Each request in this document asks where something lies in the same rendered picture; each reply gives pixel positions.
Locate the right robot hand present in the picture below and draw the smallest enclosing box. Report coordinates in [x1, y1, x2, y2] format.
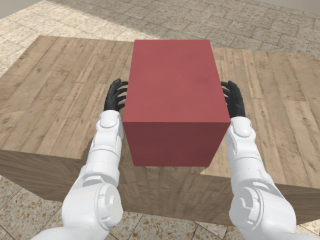
[220, 80, 246, 119]

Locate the right robot upper arm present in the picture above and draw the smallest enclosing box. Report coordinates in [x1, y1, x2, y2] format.
[229, 186, 320, 240]

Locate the carton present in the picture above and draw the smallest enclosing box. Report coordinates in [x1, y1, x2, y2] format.
[122, 39, 231, 167]

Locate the pedestal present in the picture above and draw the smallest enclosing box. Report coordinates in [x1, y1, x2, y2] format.
[0, 35, 320, 227]

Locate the robot right forearm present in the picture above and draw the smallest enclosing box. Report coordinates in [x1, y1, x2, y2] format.
[225, 116, 297, 228]

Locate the robot left forearm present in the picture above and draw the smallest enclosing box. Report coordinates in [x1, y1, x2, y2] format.
[61, 110, 124, 223]

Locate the left robot upper arm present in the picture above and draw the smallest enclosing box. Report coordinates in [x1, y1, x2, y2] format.
[30, 182, 123, 240]

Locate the left robot hand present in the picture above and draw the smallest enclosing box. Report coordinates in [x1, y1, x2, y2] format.
[103, 78, 128, 112]

